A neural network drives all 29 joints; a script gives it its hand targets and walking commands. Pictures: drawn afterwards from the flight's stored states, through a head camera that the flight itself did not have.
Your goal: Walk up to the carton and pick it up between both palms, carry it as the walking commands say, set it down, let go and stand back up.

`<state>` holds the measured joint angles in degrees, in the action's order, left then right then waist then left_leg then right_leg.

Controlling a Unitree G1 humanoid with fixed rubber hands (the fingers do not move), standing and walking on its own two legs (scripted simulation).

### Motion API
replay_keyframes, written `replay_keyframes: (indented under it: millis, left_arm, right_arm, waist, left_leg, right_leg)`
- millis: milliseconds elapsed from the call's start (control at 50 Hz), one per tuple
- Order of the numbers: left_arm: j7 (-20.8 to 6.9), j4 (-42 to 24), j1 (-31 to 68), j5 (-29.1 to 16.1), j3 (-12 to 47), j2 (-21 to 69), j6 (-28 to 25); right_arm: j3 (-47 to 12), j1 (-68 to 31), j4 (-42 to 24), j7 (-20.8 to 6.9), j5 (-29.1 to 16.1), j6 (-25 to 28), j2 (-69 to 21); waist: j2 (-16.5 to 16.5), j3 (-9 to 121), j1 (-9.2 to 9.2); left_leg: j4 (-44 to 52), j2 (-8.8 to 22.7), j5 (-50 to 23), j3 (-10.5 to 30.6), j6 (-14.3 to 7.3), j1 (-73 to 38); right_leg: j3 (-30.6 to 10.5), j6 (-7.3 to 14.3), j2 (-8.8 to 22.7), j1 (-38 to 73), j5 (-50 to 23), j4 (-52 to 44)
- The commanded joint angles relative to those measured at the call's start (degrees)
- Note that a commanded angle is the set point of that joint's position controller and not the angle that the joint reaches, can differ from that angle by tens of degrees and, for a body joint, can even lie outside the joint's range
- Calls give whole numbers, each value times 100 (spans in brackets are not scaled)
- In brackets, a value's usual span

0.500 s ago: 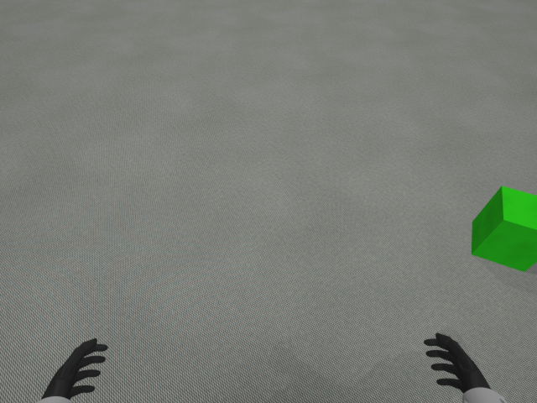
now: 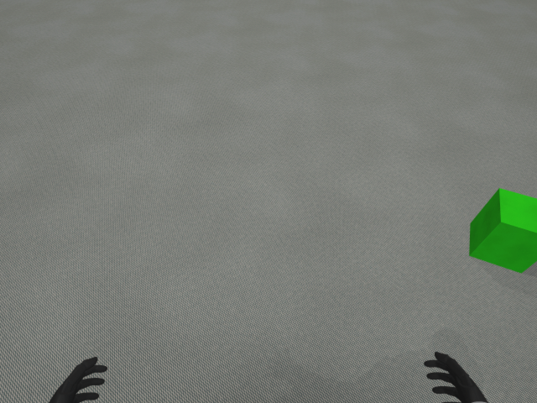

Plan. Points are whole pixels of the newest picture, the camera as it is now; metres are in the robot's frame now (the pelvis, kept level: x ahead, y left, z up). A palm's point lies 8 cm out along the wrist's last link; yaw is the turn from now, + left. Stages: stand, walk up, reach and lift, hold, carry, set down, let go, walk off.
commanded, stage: stand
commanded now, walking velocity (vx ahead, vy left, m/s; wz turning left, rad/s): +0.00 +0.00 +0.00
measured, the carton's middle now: (510, 230) +0.85 -1.07 -0.64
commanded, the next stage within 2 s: walk up in 0.80 s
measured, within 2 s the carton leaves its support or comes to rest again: neither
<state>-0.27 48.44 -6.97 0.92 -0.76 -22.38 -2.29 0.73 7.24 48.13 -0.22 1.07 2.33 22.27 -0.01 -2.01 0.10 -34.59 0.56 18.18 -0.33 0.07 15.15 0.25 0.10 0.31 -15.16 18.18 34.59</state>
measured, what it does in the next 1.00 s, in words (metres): stands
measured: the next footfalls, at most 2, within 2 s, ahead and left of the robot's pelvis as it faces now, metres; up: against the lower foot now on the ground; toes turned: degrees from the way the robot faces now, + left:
left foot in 1.76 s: -0.01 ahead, +0.04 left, +0.00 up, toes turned -17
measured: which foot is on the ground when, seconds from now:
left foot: down 0.00-1.00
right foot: down 0.00-1.00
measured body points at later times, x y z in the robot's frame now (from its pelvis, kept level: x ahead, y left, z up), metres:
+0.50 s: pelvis +0.00 +0.00 +0.02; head +0.00 +0.00 +0.47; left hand +0.12 +0.31 -0.09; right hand +0.12 -0.31 -0.09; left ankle +0.00 +0.12 -0.73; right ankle +0.00 -0.12 -0.73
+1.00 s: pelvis +0.00 +0.00 +0.02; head +0.00 +0.00 +0.47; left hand +0.11 +0.32 -0.10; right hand +0.11 -0.32 -0.10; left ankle +0.00 +0.12 -0.73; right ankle +0.00 -0.12 -0.73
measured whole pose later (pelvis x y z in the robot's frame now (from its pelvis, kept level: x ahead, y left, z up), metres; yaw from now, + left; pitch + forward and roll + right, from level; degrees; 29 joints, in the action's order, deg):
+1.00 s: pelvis +0.00 +0.00 +0.02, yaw +0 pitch -2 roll +0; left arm -0.3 60.0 -4.9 0.4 -0.4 -22.7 -0.8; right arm 0.3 4.9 60.1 -0.1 1.0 1.0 22.6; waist 0.1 -1.9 0.0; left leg -21.5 0.7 11.8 -0.7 0.4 8.5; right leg 0.1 0.1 0.1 -9.0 13.1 22.4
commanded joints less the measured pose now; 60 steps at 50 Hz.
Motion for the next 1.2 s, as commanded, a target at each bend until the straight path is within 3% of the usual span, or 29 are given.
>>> replay_keyframes:
  millis: [0,460,960,980,1000,1020,1040,1060,1080,1140,1180]
  left_arm:
    - [20,-197,292,-12,-196,-948,-65]
    - [32,708,490,-26,-95,-997,-5]
    - [51,958,469,-35,-89,-1031,43]
    - [-72,796,501,-117,-237,-516,310]
    - [-136,560,588,-18,-145,-355,424]
    - [-136,492,522,-76,-219,-193,508]
    - [-117,384,429,-67,-314,-133,599]
    - [-98,349,317,-36,-370,-98,649]
    - [-124,286,168,23,-364,-32,745]
    - [-169,6,298,25,-377,64,866]
    - [-188,-22,93,13,-381,88,826]
  right_arm:
    - [204,-281,-202,20,-11,64,946]
    - [140,-471,723,22,-28,-4,985]
    - [140,-458,995,42,-40,-49,1021]
    - [40,64,1004,6,78,-197,631]
    - [320,6,844,204,24,-339,963]
    - [363,106,724,277,-39,-393,990]
    - [329,154,625,306,-66,-396,941]
    - [282,-104,614,327,-86,-383,827]
    - [230,-217,519,317,-23,-406,684]
    - [162,-458,410,295,5,-394,631]
    - [216,-381,444,262,52,-384,705]
  waist:
    - [14,418,-1]
    - [3,301,-7]
    - [7,290,-9]
    - [97,196,-352]
    - [751,-270,-272]
    - [968,59,-275]
    - [1228,208,-213]
    - [909,429,-107]
    - [761,381,-7]
    - [1169,363,-16]
    - [1323,603,5]
  left_leg:
    - [746,496,-999,542,-324,-207]
    - [1604,617,-1132,543,-191,-682]
    - [1774,668,-1269,541,-167,-817]
    - [1160,914,957,490,-119,-770]
    - [816,1501,-1818,587,-227,-876]
    - [788,1987,-3561,819,-577,-634]
    - [871,2520,-4811,1147,-928,-517]
    - [714,2637,-4877,886,-1005,-416]
    - [677,2526,-4275,578,-910,-106]
    - [567,2131,-3562,-47,-494,80]
    - [424,2046,-2827,-183,-406,138]
  right_leg:
    - [-553,307,509,168,-1000,-759]
    - [-573,183,630,636,-1137,-1599]
    - [-567,155,675,752,-1260,-1778]
    - [-373,161,304,-362,1027,-610]
    - [-450,131,275,-1325,-1655,371]
    - [-127,-66,96,-1189,-1219,1604]
    - [-68,-191,-29,-1488,981,2659]
    - [-79,-268,194,-1587,1282,3307]
    - [-51,-272,224,-1590,1145,3552]
    - [132,-256,354,-1294,878,2503]
    - [417,-199,250,-574,698,1496]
